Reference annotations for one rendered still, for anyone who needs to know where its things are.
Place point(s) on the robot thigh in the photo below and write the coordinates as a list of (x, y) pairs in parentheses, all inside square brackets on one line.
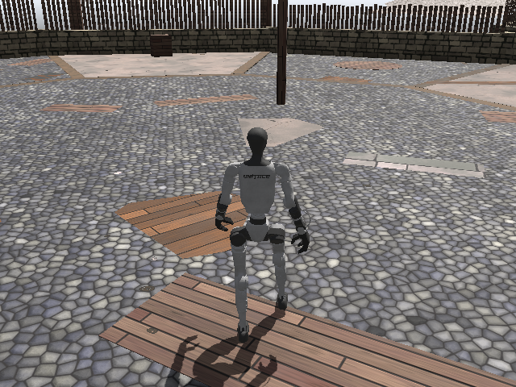
[(238, 238), (276, 234)]

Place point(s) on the right robot forearm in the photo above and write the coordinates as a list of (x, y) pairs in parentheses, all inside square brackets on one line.
[(297, 218)]

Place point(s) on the left robot hand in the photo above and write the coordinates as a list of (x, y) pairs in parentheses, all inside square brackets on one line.
[(225, 220)]

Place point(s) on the right robot hand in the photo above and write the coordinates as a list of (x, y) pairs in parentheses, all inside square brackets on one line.
[(305, 241)]

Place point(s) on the robot right upper arm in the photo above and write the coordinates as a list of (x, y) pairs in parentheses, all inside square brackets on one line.
[(283, 171)]

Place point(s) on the left robot forearm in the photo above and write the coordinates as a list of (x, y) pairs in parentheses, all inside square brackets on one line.
[(221, 210)]

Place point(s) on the robot right thigh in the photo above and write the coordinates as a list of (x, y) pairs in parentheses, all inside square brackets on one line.
[(276, 234)]

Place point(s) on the robot left thigh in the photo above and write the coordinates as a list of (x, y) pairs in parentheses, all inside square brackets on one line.
[(238, 238)]

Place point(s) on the robot left upper arm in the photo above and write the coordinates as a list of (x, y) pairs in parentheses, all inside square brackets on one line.
[(228, 182)]

